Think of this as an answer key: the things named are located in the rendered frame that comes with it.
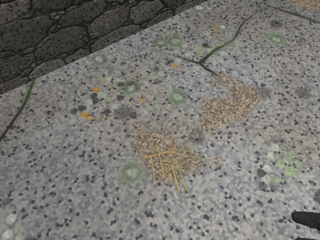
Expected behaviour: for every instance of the robot right hand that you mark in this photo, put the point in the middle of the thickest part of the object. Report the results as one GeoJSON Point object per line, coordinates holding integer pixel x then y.
{"type": "Point", "coordinates": [311, 219]}

